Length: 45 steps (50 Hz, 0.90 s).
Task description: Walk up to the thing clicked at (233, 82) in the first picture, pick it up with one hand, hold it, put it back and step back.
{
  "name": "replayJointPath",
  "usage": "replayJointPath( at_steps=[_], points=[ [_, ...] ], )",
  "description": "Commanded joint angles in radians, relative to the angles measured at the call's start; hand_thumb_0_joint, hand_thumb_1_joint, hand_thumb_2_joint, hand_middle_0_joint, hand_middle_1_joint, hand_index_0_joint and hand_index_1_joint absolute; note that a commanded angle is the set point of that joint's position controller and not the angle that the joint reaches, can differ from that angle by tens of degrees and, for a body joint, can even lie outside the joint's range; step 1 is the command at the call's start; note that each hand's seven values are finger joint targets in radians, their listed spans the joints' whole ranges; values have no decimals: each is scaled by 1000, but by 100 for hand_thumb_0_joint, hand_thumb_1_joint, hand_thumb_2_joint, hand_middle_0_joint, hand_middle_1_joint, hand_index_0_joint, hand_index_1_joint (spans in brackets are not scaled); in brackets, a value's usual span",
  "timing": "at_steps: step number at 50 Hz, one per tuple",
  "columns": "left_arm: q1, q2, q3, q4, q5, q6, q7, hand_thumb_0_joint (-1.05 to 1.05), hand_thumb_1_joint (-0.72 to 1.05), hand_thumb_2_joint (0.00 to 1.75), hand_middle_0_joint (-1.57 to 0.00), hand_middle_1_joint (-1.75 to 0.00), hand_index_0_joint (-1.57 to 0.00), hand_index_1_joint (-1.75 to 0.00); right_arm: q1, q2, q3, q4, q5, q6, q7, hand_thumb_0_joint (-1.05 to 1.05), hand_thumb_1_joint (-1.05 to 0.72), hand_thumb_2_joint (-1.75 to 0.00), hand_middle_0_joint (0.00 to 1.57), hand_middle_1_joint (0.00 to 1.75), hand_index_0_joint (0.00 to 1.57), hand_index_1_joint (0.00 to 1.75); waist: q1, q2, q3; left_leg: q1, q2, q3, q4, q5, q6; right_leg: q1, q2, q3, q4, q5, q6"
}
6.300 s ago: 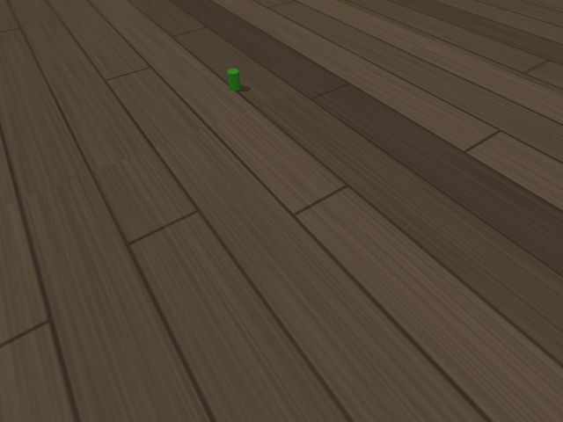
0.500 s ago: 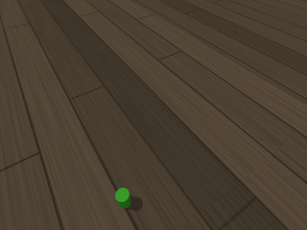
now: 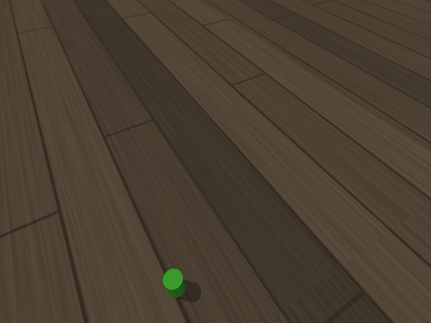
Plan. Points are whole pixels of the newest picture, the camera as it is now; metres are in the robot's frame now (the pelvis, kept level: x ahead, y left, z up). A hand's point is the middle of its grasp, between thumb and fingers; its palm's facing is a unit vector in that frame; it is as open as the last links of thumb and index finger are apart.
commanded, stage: walk up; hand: left
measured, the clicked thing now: (174, 283) +0.40 +0.19 -0.70
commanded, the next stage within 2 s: stand in 1.22 s
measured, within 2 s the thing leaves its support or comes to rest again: neither
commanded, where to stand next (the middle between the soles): +0.05 -0.02 m, yaw -2 degrees
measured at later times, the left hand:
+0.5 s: hand out of the picture +0.12 +0.26 -0.14, palm faces -0.01 -0.94 -0.35, open 7.4 cm
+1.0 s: hand out of the picture +0.10 +0.26 -0.14, palm faces +0.01 -0.94 -0.33, open 7.4 cm
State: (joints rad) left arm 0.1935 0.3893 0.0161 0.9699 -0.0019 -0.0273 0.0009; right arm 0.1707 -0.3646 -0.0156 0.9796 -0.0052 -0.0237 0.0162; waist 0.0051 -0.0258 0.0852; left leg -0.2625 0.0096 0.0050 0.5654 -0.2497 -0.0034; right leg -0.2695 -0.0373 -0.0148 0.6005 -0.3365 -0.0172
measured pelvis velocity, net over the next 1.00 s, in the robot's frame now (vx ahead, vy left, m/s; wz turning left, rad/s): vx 0.03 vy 0.00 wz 0.02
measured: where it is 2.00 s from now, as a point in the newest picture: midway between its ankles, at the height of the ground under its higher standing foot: outside the picture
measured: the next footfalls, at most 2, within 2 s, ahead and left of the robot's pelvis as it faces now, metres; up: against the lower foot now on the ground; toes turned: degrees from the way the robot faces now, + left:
none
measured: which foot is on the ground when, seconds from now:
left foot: down 0.00-1.00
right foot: down 0.00-1.00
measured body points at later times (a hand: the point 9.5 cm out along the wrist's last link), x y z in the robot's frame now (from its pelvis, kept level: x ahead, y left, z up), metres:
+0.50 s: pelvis +0.02 +0.00 +0.02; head +0.03 +0.00 +0.46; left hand +0.12 +0.30 -0.11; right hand +0.09 -0.30 -0.12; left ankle +0.04 +0.13 -0.73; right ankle +0.04 -0.13 -0.73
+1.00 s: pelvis +0.03 +0.00 +0.02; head +0.03 +0.01 +0.47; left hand +0.10 +0.31 -0.12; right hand +0.12 -0.29 -0.11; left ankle +0.04 +0.13 -0.73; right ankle +0.04 -0.13 -0.73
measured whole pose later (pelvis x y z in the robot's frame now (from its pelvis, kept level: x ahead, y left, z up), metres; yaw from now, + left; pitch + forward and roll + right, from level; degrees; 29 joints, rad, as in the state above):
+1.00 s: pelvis +0.03 +0.00 +0.02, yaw +1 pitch -2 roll +0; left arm 0.09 0.35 0.01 1.17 0.01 -0.01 -0.01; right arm 0.08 -0.35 0.00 1.15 0.00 0.00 0.02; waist 0.01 0.00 0.05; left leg -0.13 0.01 -0.01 0.34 -0.17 -0.01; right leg -0.11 -0.04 -0.04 0.32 -0.17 0.03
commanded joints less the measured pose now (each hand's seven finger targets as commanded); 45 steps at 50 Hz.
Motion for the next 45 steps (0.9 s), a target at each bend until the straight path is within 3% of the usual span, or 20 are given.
replayJointPath(
  at_steps=[1,2,3,4,5,6,7,9,13,17,45],
  points=[
    [59,232,62,6,22,-31,27,0,90,90,-20,-30,-20,-30,-74,-170,-25,-71,28,-5,-18,0,-90,-90,20,30,20,30,26,30,-118,-83,75,-68,9,145,39,170,-119,165,-228,311,-49],
    [-10,263,59,-5,17,-32,27,0,90,90,-20,-30,-20,-30,-54,-152,-21,-52,25,6,-15,0,-90,-90,20,30,20,30,-5,-19,-81,-70,26,-48,-12,-47,16,56,-213,286,-304,120,-86],
    [-107,280,54,-21,18,-25,19,0,90,90,-20,-30,-20,-30,-15,-177,-35,-14,18,13,-17,0,-90,-90,20,30,20,30,-40,-27,-59,79,29,-29,3,-159,22,-106,-245,277,-314,-67,-119],
    [-152,255,48,-24,18,-16,14,0,90,90,-20,-30,-20,-30,1,-187,-41,10,9,14,-16,0,-90,-90,20,30,20,30,-54,-29,-24,109,40,-55,-36,-155,25,-157,-210,248,-308,-166,-95],
    [-143,218,38,-21,12,-14,10,0,90,90,-20,-30,-20,-30,-23,-207,-41,14,5,9,-14,0,-90,-90,20,30,20,30,-44,5,-14,107,66,-93,-122,-118,33,-148,-155,187,-292,-171,-56],
    [-135,201,33,-10,4,-14,8,0,90,90,-20,-30,-20,-30,-66,-226,-41,15,6,2,-10,0,-90,-90,20,30,20,30,-21,16,-10,62,90,-131,-157,-91,46,-100,-92,136,-270,-125,-28],
    [-126,195,32,8,3,-17,6,0,90,90,-20,-30,-20,-30,-85,-222,-36,20,5,-2,-7,0,-90,-90,20,30,20,30,-8,8,-14,14,106,-146,-182,-82,52,-39,-71,105,-255,-70,-22],
    [-116,199,34,32,5,-20,2,0,90,90,-20,-30,-20,-30,-91,-213,-27,32,4,-8,-7,0,-90,-90,20,30,20,30,3,-21,-44,-3,97,-129,-192,-56,47,40,-79,121,-271,-5,-26],
    [-150,191,31,56,-2,-22,2,0,90,90,-20,-30,-20,-30,-88,-213,-17,69,4,-17,-11,0,-90,-90,20,30,20,30,-2,11,-107,54,95,-106,-204,125,30,124,-96,107,-256,187,-21],
    [-160,184,27,78,-4,-17,2,0,90,90,-20,-30,-20,-30,-103,-219,-16,88,5,-18,-16,0,-90,-90,20,30,20,30,2,27,-163,93,110,-104,-220,205,35,185,-94,77,-257,276,-11],
    [-180,171,30,134,10,-8,2,0,90,90,-20,-30,-20,-30,-142,-200,-21,118,0,-5,-19,0,-90,-90,20,30,20,30,-7,40,-119,112,105,-98,-291,155,21,183,-95,58,-333,230,12]
  ],
)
